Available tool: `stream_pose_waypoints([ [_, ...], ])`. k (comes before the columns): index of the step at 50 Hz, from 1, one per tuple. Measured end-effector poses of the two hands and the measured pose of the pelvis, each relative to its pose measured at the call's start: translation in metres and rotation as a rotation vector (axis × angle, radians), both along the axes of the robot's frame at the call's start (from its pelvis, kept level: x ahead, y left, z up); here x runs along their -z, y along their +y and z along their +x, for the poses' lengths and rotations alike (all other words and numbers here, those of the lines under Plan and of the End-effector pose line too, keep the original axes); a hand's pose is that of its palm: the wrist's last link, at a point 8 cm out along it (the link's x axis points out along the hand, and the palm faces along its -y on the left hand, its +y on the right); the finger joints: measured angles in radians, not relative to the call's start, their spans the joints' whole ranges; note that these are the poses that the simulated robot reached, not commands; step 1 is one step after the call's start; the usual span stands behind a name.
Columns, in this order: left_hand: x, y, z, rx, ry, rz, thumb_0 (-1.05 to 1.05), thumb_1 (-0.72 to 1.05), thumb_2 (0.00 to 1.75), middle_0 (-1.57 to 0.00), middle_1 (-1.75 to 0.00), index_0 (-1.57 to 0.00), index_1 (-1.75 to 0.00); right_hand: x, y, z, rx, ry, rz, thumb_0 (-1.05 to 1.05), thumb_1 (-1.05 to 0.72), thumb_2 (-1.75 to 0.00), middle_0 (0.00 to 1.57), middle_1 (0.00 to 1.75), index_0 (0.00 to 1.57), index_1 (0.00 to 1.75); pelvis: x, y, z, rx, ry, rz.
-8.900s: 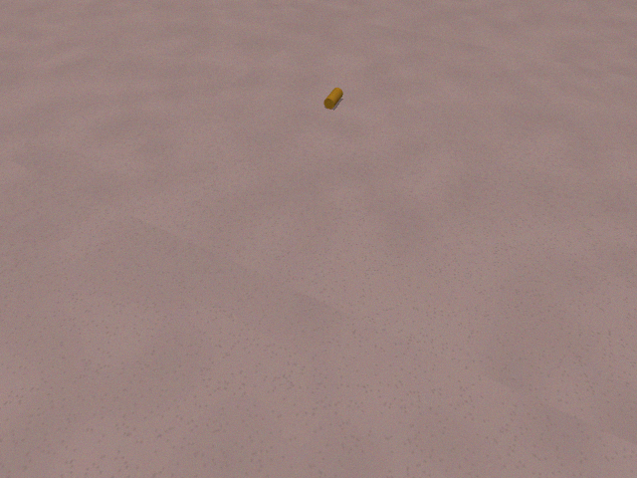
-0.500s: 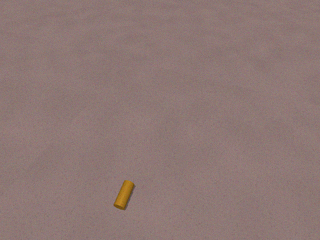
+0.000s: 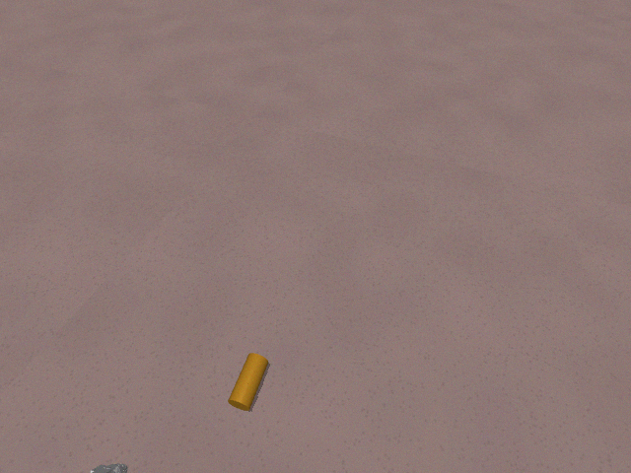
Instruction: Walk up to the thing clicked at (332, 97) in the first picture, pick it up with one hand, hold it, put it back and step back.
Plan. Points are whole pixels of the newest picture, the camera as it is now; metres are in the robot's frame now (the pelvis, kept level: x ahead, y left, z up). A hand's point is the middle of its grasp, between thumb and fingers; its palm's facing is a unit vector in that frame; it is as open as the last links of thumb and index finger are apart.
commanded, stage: stand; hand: left
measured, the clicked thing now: (248, 381) +0.51 +0.21 -0.75
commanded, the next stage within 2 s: none
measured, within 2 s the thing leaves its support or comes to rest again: neither
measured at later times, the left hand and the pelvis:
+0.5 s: hand out of the picture +0.04 +0.26 -0.16, palm faces -0.01 -0.94 -0.34, open 7.4 cm; pelvis -0.02 +0.00 +0.00, yaw +0 degrees
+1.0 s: hand out of the picture +0.06 +0.26 -0.16, palm faces -0.03 -0.94 -0.34, open 7.4 cm; pelvis -0.01 +0.00 +0.00, yaw +1 degrees
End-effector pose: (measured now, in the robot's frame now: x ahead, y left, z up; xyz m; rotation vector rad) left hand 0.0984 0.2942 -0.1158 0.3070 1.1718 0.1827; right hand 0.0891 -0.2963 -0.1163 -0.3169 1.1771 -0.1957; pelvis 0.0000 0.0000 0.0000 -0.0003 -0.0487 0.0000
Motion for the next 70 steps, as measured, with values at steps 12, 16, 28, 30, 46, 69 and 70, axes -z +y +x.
stream_pose_waypoints([
  [12,0.001,0.007,-0.039,-0.031,0.054,0.013,0.01,0.90,0.89,-0.20,-0.30,-0.20,-0.30,0.001,0.002,-0.014,-0.008,0.020,0.008,0.00,-0.90,-0.89,0.20,0.30,0.20,0.30,-0.001,0.000,-0.012,-0.004,-0.002,0.001],
  [16,0.002,0.008,-0.050,-0.036,0.069,0.014,0.01,0.90,0.89,-0.20,-0.30,-0.20,-0.30,0.002,0.001,-0.022,-0.002,0.033,0.007,0.00,-0.90,-0.89,0.20,0.30,0.20,0.30,-0.001,0.001,-0.014,-0.004,-0.003,0.001],
  [28,0.004,0.006,-0.062,-0.032,0.084,0.009,0.01,0.90,0.89,-0.20,-0.30,-0.20,-0.30,0.004,-0.001,-0.042,0.009,0.068,0.006,0.00,-0.90,-0.89,0.20,0.30,0.20,0.30,-0.001,0.000,-0.020,-0.006,0.003,0.002],
  [30,0.004,0.006,-0.062,-0.029,0.084,0.009,0.01,0.90,0.89,-0.20,-0.30,-0.20,-0.30,0.005,-0.002,-0.044,0.011,0.073,0.007,0.00,-0.90,-0.89,0.20,0.30,0.20,0.30,-0.001,0.000,-0.020,-0.006,0.005,0.002],
  [46,0.003,0.005,-0.046,-0.010,0.053,0.008,0.01,0.90,0.89,-0.20,-0.30,-0.20,-0.30,0.004,0.000,-0.040,0.006,0.070,0.003,0.00,-0.90,-0.89,0.20,0.30,0.20,0.30,0.000,0.001,-0.016,-0.008,0.009,0.002],
  [69,0.002,0.007,-0.041,-0.025,0.069,0.016,0.01,0.90,0.89,-0.20,-0.30,-0.20,-0.30,0.003,0.001,-0.015,-0.012,0.048,0.004,0.00,-0.90,-0.89,0.20,0.30,0.20,0.30,-0.001,0.001,-0.004,-0.011,0.013,0.002],
  [70,0.002,0.007,-0.040,-0.025,0.069,0.016,0.01,0.90,0.89,-0.20,-0.30,-0.20,-0.30,0.003,0.001,-0.014,-0.012,0.047,0.004,0.00,-0.90,-0.89,0.20,0.30,0.20,0.30,-0.001,0.001,-0.004,-0.011,0.014,0.002],
])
